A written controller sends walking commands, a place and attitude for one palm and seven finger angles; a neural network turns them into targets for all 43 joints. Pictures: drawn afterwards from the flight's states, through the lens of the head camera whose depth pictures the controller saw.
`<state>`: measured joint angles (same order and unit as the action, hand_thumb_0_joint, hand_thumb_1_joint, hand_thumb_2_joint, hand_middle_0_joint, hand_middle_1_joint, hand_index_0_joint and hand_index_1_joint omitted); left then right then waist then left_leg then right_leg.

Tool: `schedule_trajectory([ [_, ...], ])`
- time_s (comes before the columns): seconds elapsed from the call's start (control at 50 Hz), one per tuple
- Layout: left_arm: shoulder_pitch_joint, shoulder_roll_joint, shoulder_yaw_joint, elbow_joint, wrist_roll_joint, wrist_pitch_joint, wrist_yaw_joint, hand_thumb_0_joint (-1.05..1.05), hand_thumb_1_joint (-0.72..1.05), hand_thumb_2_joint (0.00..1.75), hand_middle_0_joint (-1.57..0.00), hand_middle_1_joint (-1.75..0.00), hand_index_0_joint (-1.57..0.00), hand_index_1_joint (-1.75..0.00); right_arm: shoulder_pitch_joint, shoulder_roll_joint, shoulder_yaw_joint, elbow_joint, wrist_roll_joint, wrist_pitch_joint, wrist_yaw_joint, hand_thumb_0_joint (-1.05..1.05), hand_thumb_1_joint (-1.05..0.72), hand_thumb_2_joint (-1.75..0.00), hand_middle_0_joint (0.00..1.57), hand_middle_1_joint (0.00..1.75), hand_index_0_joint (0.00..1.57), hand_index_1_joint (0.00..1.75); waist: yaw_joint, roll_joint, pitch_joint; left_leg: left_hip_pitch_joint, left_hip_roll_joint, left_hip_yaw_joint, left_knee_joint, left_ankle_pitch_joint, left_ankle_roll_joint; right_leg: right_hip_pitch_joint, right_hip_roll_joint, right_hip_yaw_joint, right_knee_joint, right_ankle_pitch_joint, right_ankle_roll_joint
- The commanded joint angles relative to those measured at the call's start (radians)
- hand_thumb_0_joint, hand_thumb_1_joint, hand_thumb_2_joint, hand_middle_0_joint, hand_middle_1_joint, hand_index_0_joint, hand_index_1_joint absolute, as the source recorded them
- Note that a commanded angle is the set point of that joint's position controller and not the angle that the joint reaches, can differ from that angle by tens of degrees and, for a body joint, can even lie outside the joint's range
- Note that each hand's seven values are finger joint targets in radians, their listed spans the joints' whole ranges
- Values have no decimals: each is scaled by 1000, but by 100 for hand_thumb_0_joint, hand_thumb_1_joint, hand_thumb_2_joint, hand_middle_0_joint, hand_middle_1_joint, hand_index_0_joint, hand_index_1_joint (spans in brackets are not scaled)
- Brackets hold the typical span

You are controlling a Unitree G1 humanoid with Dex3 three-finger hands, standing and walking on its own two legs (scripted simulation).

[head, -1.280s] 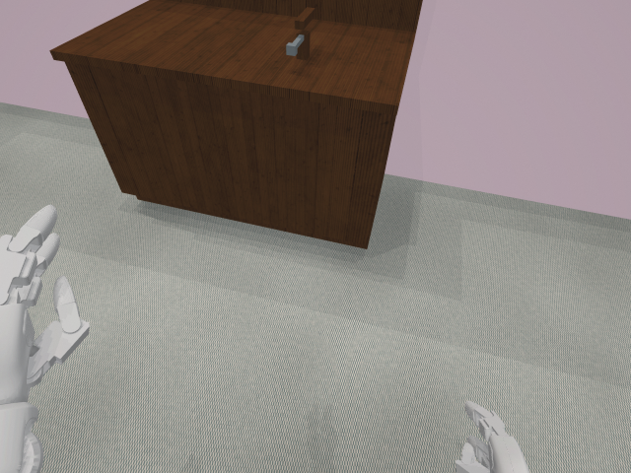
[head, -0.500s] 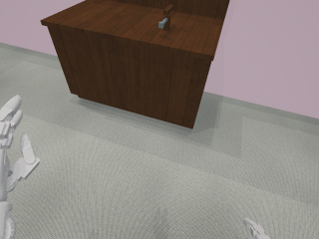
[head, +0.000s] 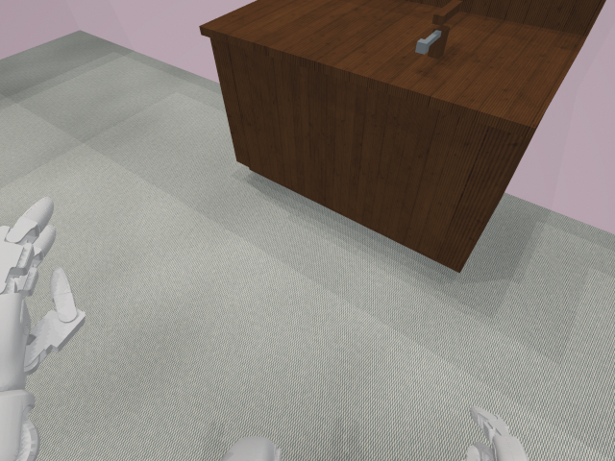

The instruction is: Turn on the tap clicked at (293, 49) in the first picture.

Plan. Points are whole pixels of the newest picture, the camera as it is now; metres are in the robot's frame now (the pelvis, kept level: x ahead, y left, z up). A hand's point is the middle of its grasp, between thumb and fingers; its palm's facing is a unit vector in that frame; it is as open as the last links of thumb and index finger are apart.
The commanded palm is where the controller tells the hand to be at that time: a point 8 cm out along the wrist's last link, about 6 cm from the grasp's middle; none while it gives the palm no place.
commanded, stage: walk to a spot facing it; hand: left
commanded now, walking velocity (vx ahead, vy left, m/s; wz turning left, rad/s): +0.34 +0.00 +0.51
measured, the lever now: (422, 46) +1.12 -0.24 +0.03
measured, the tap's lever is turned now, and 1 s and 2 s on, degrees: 0 0 0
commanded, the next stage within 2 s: turn to face it in 1.50 s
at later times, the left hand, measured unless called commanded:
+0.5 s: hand (55, 231) +0.29 +0.28 +0.19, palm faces +0.54 -0.73 -0.41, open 7.4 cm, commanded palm +0.23 +0.31 +0.18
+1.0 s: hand (43, 186) +0.37 +0.34 +0.18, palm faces +0.73 -0.56 -0.39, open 7.4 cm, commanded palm +0.29 +0.35 +0.18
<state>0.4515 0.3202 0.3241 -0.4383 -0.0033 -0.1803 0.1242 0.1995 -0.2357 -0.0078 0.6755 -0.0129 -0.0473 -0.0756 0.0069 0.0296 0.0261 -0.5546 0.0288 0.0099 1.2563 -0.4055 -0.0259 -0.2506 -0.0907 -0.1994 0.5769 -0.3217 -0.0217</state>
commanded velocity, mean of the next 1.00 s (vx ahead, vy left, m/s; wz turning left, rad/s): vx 0.34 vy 0.00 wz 0.44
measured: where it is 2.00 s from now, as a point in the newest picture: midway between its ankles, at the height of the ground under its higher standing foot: (294, 390)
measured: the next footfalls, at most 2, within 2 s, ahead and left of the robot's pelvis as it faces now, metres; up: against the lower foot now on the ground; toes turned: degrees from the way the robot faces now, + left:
left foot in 0.28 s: +0.17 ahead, +0.15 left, +0.00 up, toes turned +17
right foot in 0.60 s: +0.28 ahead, -0.12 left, +0.00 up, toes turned +5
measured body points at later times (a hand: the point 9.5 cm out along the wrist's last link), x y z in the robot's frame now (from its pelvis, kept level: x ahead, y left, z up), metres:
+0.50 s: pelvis +0.13 +0.01 +0.00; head +0.15 +0.03 +0.45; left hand +0.26 +0.31 +0.22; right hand +0.33 -0.14 -0.09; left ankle +0.13 +0.14 -0.73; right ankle +0.19 -0.13 -0.68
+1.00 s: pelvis +0.26 +0.03 -0.02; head +0.28 +0.06 +0.43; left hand +0.33 +0.37 +0.20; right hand +0.54 -0.13 -0.08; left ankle +0.29 +0.16 -0.73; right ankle +0.25 -0.12 -0.67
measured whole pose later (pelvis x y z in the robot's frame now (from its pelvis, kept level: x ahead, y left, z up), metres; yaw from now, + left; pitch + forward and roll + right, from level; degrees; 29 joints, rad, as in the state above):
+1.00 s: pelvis +0.26 +0.03 -0.02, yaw +25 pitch -2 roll +1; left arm 0.40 0.42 0.41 -0.59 -0.02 -0.23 0.18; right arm 0.15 -0.24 -0.07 0.55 0.01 -0.07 -0.07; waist -0.01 -0.06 0.09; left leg -0.42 0.06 0.16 0.71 -0.24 0.05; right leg -0.37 -0.16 -0.10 1.17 -0.54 0.05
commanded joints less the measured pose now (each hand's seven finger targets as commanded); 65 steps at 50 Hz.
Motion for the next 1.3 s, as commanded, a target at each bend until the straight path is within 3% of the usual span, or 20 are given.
schedule_trajectory([
  [0.0,-63,230,147,-265,-4,-68,36,0,90,90,-20,-30,-20,-30,-126,-59,-36,-200,0,-40,-17,0,-90,-90,20,30,20,30,-4,-158,-29,-173,77,25,-49,56,-19,180,-279,183,-289,297,-81],
  [0.14,-40,211,153,-339,-16,-51,79,0,90,90,-20,-30,-20,-30,-67,-42,-46,-276,3,-46,-8,0,-90,-90,20,30,20,30,36,-238,-86,63,18,223,-546,70,15,215,-269,70,-181,546,-85],
  [0.2,-64,184,115,-338,-20,-46,91,0,90,90,-20,-30,-20,-30,-19,-51,-58,-277,10,-47,-16,0,-90,-90,20,30,20,30,-31,-153,-196,389,-66,282,-753,173,40,129,-221,-26,177,638,-20],
  [0.22,-100,200,123,-381,-17,-68,92,0,90,90,-20,-30,-20,-30,-16,-59,-59,-289,15,-48,-18,0,-90,-90,20,30,20,30,-58,-19,-254,620,13,142,-773,224,96,-59,-174,-40,421,483,29],
  [0.24,-95,199,138,-395,-27,-88,92,0,90,90,-20,-30,-20,-30,-41,-87,-62,-288,11,-52,-11,0,-90,-90,20,30,20,30,-40,261,-267,740,308,-318,-833,478,248,-312,-15,3,711,-146,82],
  [0.26,-166,240,148,-404,-16,-99,91,0,90,90,-20,-30,-20,-30,-45,-89,-53,-285,20,-62,12,0,-90,-90,20,30,20,30,-37,240,-221,715,424,-570,-894,630,335,-443,28,127,840,-320,62],
  [0.4,4,224,195,-443,-30,-105,43,0,90,90,-20,-30,-20,-30,-77,-58,-43,-225,26,-96,29,0,-90,-90,20,30,20,30,5,227,-129,254,238,-154,-981,92,215,-250,-48,106,445,-55,79],
  [0.54,-66,165,132,-215,-16,-67,36,0,90,90,-20,-30,-20,-30,-59,-58,-27,-189,19,-93,-6,0,-90,-90,20,30,20,30,9,118,-101,144,164,-51,-784,-91,136,105,56,-8,-48,-25,91],
  [0.58,-128,229,146,-186,2,-47,44,0,90,90,-20,-30,-20,-30,-42,-17,-18,-191,19,-79,-7,0,-90,-90,20,30,20,30,16,-335,-118,-169,-16,101,-260,-183,55,297,-289,513,-293,-195,-66],
  [0.6,-147,248,154,-184,-13,-35,52,0,90,90,-20,-30,-20,-30,-100,-52,-22,-202,12,-88,-5,0,-90,-90,20,30,20,30,40,-341,-99,-265,-14,12,-33,-182,37,302,-444,716,-358,-150,-152],
  [0.7,-139,226,135,-284,-4,-83,45,0,90,90,-20,-30,-20,-30,-119,-57,-17,-174,11,-54,0,0,-90,-90,20,30,20,30,6,-214,-35,-154,91,7,-77,-28,-1,185,-327,224,-272,239,-97],
  [0.86,-40,223,181,-375,-22,-81,95,0,90,90,-20,-30,-20,-30,-29,-45,-60,-256,10,-46,-1,0,-90,-90,20,30,20,30,-22,-126,-169,337,-58,278,-719,158,23,110,-230,-20,111,514,-30],
  [0.88,-75,216,170,-395,-24,-94,95,0,90,90,-20,-30,-20,-30,-6,-64,-69,-261,18,-46,-4,0,-90,-90,20,30,20,30,-55,18,-227,521,-19,183,-754,197,55,-18,-190,-45,348,433,12],
  [0.9,-39,183,151,-388,-30,-109,90,0,90,90,-20,-30,-20,-30,-17,-92,-80,-267,20,-53,-1,0,-90,-90,20,30,20,30,-50,324,-225,650,235,-233,-820,426,184,-277,-38,-25,644,-96,80],
  [0.92,-98,222,168,-412,-24,-125,93,0,90,90,-20,-30,-20,-30,-29,-92,-67,-270,26,-66,20,0,-90,-90,20,30,20,30,-38,315,-224,664,391,-557,-881,656,299,-400,32,95,798,-338,70],
  [1.0,-44,260,222,-402,-21,-111,43,0,90,90,-20,-30,-20,-30,-64,-83,-82,-237,38,-66,29,0,-90,-90,20,30,20,30,-10,207,-152,424,317,-351,-902,217,275,-443,-66,189,703,-180,77],
  [1.2,-39,163,138,-228,-30,-42,41,0,90,90,-20,-30,-20,-30,-65,-63,-28,-207,27,-87,-5,0,-90,-90,20,30,20,30,13,109,-113,156,174,-100,-837,-121,143,84,65,1,-47,-36,96],
  [1.22,-83,165,119,-220,-19,-33,40,0,90,90,-20,-30,-20,-30,-66,-53,-22,-205,27,-83,-6,0,-90,-90,20,30,20,30,13,10,-105,69,125,-68,-680,-141,114,157,-3,96,-158,-98,63],
  [1.26,-146,253,151,-186,-22,-9,55,0,90,90,-20,-30,-20,-30,-103,-50,-19,-207,16,-88,-9,0,-90,-90,20,30,20,30,39,-397,-64,-233,-23,29,-81,-187,26,216,-437,704,-390,-222,-131],
  [1.28,-195,246,136,-210,-16,-21,56,0,90,90,-20,-30,-20,-30,-104,-69,-26,-193,-2,-96,-6,0,-90,-90,20,30,20,30,15,-319,-37,-235,19,-39,27,-91,12,168,-435,678,-391,-167,-145],
])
